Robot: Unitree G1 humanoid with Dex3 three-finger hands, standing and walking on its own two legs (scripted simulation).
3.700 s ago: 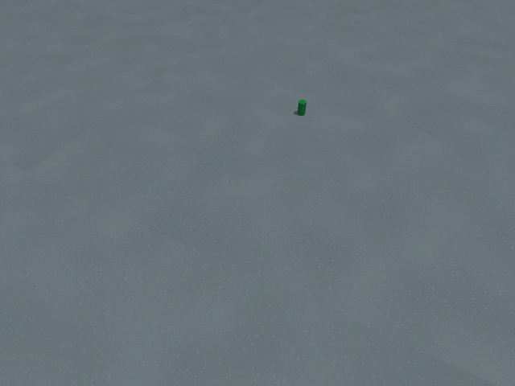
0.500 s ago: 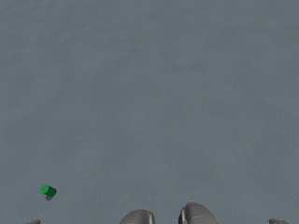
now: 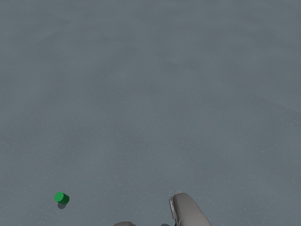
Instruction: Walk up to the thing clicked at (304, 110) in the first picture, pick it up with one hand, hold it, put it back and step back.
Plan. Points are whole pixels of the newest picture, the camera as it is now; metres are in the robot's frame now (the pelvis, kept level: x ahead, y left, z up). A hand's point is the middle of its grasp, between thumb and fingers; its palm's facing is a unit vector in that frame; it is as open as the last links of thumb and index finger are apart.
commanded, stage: walk up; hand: left
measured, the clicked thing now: (62, 198) +0.36 +0.51 -0.69
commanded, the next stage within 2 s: none
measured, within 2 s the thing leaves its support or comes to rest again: neither
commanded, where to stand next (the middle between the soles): -0.08 +0.41 m, yaw -18 degrees
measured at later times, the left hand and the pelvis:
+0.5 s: hand out of the picture +0.06 +0.55 -0.12, palm faces -0.11 -0.78 -0.62, open 7.4 cm; pelvis -0.07 +0.24 -0.02, yaw -6 degrees
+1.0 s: hand out of the picture -0.07 +0.69 -0.12, palm faces -0.22 -0.84 -0.50, open 7.4 cm; pelvis -0.19 +0.43 +0.00, yaw -14 degrees
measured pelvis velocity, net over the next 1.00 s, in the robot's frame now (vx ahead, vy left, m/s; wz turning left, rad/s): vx -0.19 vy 0.43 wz -0.24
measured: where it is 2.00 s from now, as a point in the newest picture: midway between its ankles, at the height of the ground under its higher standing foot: outside the picture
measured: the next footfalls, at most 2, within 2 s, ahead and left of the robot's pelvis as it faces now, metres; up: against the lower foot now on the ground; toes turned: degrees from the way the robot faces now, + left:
right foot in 0.18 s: +0.06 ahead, -0.03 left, +0.00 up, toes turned -6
left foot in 0.50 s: -0.02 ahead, +0.47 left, +0.00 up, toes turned -8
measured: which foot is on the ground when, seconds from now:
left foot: down 0.00-0.20, up 0.22-0.48, down 0.50-0.84, up 0.86-1.00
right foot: up 0.00-0.16, down 0.18-0.54, up 0.56-0.80, down 0.82-1.00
